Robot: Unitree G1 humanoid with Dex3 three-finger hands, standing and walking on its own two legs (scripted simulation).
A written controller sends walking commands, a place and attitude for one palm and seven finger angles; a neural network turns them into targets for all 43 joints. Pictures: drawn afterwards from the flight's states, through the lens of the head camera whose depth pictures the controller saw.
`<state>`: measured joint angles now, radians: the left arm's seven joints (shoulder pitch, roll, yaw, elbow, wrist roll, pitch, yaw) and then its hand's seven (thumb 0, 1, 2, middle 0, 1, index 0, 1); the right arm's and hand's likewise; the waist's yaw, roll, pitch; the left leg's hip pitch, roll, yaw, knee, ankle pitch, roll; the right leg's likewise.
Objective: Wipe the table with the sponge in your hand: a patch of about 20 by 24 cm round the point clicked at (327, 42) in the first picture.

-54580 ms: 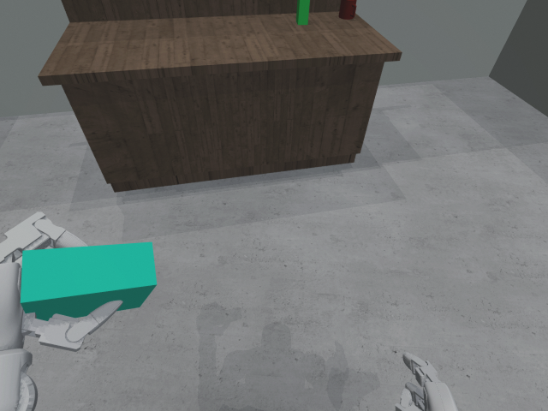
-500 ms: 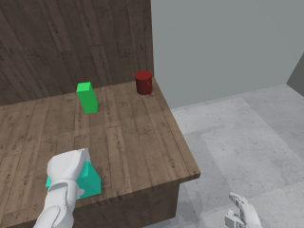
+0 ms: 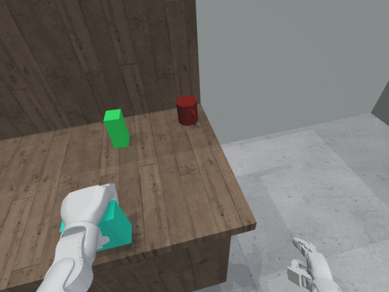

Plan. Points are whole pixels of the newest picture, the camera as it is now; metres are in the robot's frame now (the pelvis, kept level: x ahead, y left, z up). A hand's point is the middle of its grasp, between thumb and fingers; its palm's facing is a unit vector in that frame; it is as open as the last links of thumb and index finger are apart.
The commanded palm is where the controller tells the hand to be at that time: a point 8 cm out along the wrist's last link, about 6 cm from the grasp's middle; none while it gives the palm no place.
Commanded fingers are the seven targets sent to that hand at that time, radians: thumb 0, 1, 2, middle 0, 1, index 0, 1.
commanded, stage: lift the sponge slowly off the table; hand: left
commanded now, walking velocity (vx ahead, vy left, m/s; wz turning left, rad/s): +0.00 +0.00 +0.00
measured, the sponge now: (102, 231) +0.23 +0.26 -0.02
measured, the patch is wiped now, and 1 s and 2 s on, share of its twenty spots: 1.00 1.00 1.00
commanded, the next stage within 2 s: bring the sponge back beside the body in 0.98 s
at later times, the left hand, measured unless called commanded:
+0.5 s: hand (98, 203) +0.26 +0.25 +0.06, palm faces +0.00 -0.12 -0.99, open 9.1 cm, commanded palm +0.23 +0.26 +0.13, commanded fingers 0.00 0.10 1.30 -1.20 -1.60 -1.20 -1.60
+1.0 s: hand (90, 195) +0.26 +0.26 +0.09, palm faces +0.04 -0.12 -0.99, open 9.1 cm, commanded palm +0.23 +0.26 +0.16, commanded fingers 0.00 0.10 1.30 -1.20 -1.60 -1.20 -1.60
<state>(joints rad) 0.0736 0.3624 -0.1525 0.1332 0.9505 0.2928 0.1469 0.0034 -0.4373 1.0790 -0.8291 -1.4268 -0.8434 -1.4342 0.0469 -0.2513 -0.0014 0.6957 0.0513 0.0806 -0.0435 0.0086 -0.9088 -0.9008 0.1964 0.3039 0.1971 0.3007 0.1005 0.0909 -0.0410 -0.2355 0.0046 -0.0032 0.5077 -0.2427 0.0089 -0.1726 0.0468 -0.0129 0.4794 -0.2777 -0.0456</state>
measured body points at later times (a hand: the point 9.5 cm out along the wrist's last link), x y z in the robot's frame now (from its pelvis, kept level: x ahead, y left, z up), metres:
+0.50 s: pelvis +0.00 +0.00 +0.00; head -0.03 -0.04 +0.45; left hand +0.25 +0.25 +0.12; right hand +0.24 -0.21 -0.08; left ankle +0.02 +0.12 -0.74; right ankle -0.01 -0.09 -0.74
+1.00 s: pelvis +0.00 +0.00 +0.01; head -0.02 -0.05 +0.45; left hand +0.25 +0.26 +0.15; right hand +0.25 -0.21 -0.07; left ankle +0.02 +0.12 -0.74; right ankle -0.01 -0.09 -0.74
